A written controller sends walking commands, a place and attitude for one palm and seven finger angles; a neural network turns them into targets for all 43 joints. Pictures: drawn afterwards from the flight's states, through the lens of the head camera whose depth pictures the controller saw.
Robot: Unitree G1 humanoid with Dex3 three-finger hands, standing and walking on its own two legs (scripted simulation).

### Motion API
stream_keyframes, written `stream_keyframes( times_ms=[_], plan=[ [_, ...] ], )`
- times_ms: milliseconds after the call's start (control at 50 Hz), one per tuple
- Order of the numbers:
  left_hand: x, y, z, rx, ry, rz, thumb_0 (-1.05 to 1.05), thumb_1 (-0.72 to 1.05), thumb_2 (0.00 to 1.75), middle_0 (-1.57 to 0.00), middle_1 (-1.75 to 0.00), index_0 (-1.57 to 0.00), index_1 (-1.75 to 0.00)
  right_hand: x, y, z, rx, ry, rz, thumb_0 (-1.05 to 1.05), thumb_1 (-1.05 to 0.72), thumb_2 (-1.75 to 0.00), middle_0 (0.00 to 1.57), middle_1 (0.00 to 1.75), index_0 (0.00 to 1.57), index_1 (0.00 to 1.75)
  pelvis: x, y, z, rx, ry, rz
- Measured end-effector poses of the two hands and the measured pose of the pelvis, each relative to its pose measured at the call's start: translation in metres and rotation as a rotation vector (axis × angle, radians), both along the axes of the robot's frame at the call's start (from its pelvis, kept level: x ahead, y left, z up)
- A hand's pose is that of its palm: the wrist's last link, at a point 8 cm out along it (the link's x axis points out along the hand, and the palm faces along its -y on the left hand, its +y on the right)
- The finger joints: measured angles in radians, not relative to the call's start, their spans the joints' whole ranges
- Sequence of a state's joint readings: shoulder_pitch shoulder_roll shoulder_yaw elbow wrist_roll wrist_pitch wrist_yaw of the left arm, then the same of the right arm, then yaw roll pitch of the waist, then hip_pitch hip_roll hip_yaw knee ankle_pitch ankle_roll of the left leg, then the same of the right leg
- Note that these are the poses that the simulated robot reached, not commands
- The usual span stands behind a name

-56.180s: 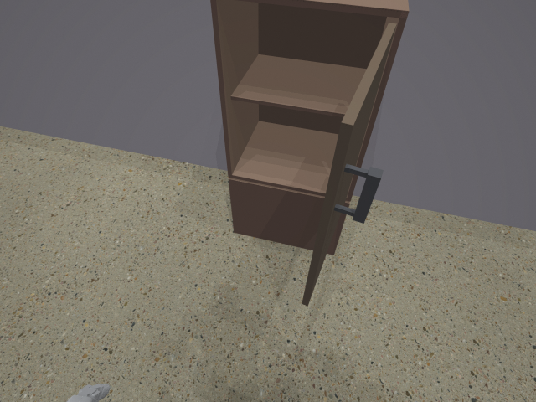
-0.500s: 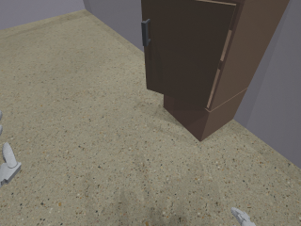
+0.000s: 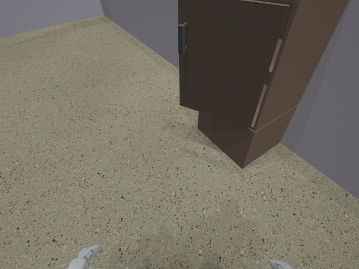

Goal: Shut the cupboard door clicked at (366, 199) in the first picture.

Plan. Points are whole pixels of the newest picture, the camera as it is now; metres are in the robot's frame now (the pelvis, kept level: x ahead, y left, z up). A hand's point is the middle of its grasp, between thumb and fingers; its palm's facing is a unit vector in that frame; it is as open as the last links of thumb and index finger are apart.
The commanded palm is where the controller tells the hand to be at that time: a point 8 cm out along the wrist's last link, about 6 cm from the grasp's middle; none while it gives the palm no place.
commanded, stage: let the arm hang, fingers relaxed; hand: left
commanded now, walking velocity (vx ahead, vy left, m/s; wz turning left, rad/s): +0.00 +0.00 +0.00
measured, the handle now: (183, 37) +1.03 +0.03 +0.06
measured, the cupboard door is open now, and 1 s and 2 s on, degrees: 27 27 27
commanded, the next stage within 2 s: look to check the result in 0.88 s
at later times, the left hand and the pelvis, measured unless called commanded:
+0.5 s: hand out of the picture -0.11 +0.20 -0.14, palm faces -0.01 -0.97 -0.23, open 7.4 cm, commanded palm none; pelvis -0.05 +0.01 +0.03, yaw -2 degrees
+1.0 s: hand out of the picture -0.06 +0.16 -0.15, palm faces -0.01 -0.99 -0.16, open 7.4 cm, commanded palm none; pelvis -0.04 +0.00 +0.03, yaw -2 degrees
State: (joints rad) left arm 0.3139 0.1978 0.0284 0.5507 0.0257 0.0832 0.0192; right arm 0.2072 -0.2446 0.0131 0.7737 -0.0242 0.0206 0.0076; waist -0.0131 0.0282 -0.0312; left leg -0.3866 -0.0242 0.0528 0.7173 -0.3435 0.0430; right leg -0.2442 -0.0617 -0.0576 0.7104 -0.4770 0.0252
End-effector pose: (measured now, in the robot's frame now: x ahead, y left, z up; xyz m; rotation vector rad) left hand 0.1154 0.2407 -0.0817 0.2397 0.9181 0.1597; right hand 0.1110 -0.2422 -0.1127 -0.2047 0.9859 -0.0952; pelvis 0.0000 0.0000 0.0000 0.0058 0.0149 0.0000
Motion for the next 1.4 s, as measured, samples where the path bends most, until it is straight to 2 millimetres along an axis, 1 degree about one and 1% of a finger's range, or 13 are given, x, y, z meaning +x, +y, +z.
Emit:
stream_keyframes(
  times_ms=[40, 60, 120, 200, 280, 340, 400, 500, 760, 900, 1020, 1160, 1400],
  plan=[
    [-0.039, -0.022, -0.033, -0.099, 0.153, 0.007, 0.01, 0.91, 0.9, -0.19, -0.3, -0.19, -0.3, -0.027, 0.01, 0.001, -0.008, 0.077, 0.003, 0.0, -0.91, -0.9, 0.2, 0.3, 0.2, 0.3, -0.006, 0.002, 0.002, 0.002, -0.01, -0.002],
    [-0.056, -0.025, -0.042, -0.125, 0.194, 0.051, 0.0, 0.93, 0.9, -0.2, -0.3, -0.2, -0.3, -0.042, 0.013, 0.002, -0.013, 0.117, 0.002, 0.0, -0.91, -0.9, 0.2, 0.3, 0.2, 0.3, -0.01, 0.002, 0.004, -0.001, -0.012, -0.001],
    [-0.096, -0.013, -0.051, -0.124, 0.288, 0.101, -0.03, 1.01, 0.9, -0.21, -0.3, -0.2, -0.3, -0.082, 0.016, 0.005, -0.034, 0.238, -0.021, 0.0, -0.91, -0.9, 0.2, 0.3, 0.21, 0.3, -0.02, 0.001, 0.011, -0.015, -0.016, 0.006],
    [-0.151, 0.001, -0.049, -0.105, 0.442, 0.106, -0.03, 0.99, 0.9, -0.2, -0.3, -0.2, -0.3, -0.121, 0.01, 0.009, -0.055, 0.33, -0.079, 0.0, -0.93, -0.9, 0.2, 0.3, 0.21, 0.3, -0.031, 0.006, 0.018, -0.026, -0.017, 0.001],
    [-0.197, 0.013, -0.038, -0.07, 0.56, 0.117, -0.01, 0.96, 0.9, -0.2, -0.3, -0.2, -0.3, -0.146, 0.007, 0.006, -0.048, 0.369, -0.124, 0.0, -0.92, -0.9, 0.2, 0.3, 0.21, 0.3, -0.038, 0.011, 0.022, -0.025, -0.026, -0.011],
    [-0.219, 0.017, -0.03, -0.048, 0.611, 0.126, 0.0, 0.94, 0.9, -0.2, -0.3, -0.2, -0.3, -0.159, 0.009, 0.002, -0.03, 0.381, -0.143, 0.0, -0.92, -0.9, 0.2, 0.3, 0.21, 0.3, -0.042, 0.012, 0.024, -0.022, -0.035, -0.019],
    [-0.231, 0.017, -0.027, -0.037, 0.63, 0.13, 0.0, 0.92, 0.9, -0.2, -0.3, -0.2, -0.3, -0.167, 0.014, -0.003, -0.007, 0.386, -0.154, 0.0, -0.91, -0.9, 0.2, 0.3, 0.2, 0.3, -0.045, 0.013, 0.025, -0.02, -0.043, -0.026],
    [-0.228, 0.009, -0.03, -0.047, 0.613, 0.118, 0.0, 0.91, 0.9, -0.2, -0.3, -0.2, -0.3, -0.178, 0.024, -0.008, 0.033, 0.393, -0.169, 0.0, -0.91, -0.9, 0.2, 0.3, 0.2, 0.3, -0.05, 0.011, 0.025, -0.017, -0.053, -0.034],
    [-0.179, -0.033, -0.045, -0.139, 0.497, 0.059, 0.0, 0.91, 0.9, -0.2, -0.3, -0.2, -0.3, -0.206, 0.046, -0.01, 0.08, 0.452, -0.211, 0.0, -0.91, -0.9, 0.2, 0.3, 0.2, 0.3, -0.05, 0.007, 0.024, -0.014, -0.045, -0.036],
    [-0.173, -0.038, -0.044, -0.142, 0.506, 0.059, 0.0, 0.91, 0.9, -0.2, -0.3, -0.2, -0.3, -0.211, 0.048, -0.009, 0.084, 0.484, -0.223, 0.0, -0.91, -0.9, 0.2, 0.3, 0.2, 0.3, -0.045, 0.005, 0.025, -0.01, -0.037, -0.036],
    [-0.18, -0.033, -0.04, -0.118, 0.54, 0.077, 0.0, 0.91, 0.9, -0.2, -0.3, -0.2, -0.3, -0.202, 0.044, -0.009, 0.084, 0.482, -0.217, 0.0, -0.91, -0.9, 0.2, 0.3, 0.2, 0.3, -0.04, 0.002, 0.026, -0.008, -0.035, -0.038],
    [-0.183, -0.03, -0.037, -0.097, 0.568, 0.09, 0.0, 0.91, 0.9, -0.2, -0.3, -0.2, -0.3, -0.181, 0.035, -0.009, 0.077, 0.451, -0.203, 0.0, -0.91, -0.9, 0.2, 0.3, 0.2, 0.3, -0.032, -0.002, 0.027, -0.007, -0.038, -0.04],
    [-0.162, -0.041, -0.038, -0.108, 0.543, 0.078, 0.0, 0.91, 0.9, -0.2, -0.3, -0.2, -0.3, -0.151, 0.019, -0.007, 0.052, 0.41, -0.184, 0.0, -0.91, -0.9, 0.2, 0.3, 0.2, 0.3, -0.021, -0.009, 0.028, -0.005, -0.041, -0.04]
  ],
)
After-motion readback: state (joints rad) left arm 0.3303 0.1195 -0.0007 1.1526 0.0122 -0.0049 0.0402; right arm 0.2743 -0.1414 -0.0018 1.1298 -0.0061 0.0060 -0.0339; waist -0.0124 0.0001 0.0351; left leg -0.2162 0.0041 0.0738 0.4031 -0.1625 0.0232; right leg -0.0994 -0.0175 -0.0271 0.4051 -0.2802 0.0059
